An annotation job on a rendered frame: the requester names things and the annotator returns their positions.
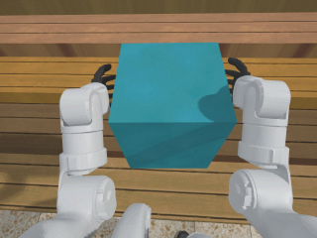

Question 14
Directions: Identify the carton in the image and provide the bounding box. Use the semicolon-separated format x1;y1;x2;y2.
108;42;238;169

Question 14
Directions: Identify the robot right forearm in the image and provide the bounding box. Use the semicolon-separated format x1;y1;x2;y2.
232;75;293;204

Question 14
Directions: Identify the left robot upper arm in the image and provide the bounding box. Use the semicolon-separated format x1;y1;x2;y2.
18;176;117;238

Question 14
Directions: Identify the left robot hand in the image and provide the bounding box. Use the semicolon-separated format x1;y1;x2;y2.
91;63;116;107

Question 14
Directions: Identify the robot left forearm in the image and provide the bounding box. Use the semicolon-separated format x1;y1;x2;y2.
56;82;111;212

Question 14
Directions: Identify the right robot upper arm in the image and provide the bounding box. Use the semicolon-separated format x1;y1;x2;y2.
228;169;317;238

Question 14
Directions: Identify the left robot thigh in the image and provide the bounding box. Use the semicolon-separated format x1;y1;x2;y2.
111;202;152;238

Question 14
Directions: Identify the right robot hand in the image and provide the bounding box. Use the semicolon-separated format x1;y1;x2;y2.
225;58;251;102

